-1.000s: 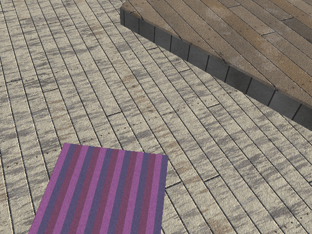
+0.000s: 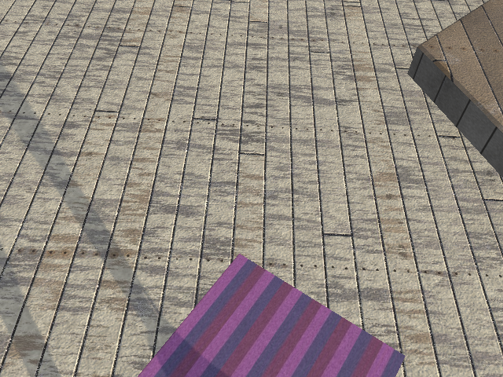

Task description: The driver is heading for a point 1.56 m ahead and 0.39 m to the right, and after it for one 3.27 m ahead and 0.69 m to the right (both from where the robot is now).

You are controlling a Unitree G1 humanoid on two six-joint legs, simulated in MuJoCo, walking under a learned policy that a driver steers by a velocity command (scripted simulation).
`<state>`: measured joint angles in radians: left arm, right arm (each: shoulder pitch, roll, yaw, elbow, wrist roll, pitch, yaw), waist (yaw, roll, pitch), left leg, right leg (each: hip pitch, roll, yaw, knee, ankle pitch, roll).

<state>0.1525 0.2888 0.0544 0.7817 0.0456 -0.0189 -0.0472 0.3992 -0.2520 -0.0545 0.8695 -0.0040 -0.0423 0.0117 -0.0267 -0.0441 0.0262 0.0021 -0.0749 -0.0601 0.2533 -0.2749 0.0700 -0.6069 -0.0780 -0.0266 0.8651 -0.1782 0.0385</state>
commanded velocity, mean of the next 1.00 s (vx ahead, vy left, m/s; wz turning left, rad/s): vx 0.49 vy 0.00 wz -0.37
